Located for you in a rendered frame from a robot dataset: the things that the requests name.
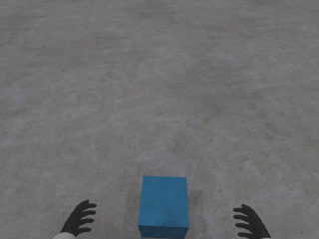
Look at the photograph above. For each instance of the right robot hand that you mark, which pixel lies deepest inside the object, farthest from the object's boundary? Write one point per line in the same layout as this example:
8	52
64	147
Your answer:
255	226

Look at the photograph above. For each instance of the left robot hand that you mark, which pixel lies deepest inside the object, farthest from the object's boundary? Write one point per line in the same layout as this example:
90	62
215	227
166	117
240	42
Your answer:
74	221

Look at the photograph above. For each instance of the carton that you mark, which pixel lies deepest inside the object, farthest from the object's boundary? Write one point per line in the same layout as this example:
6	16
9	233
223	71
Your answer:
164	207

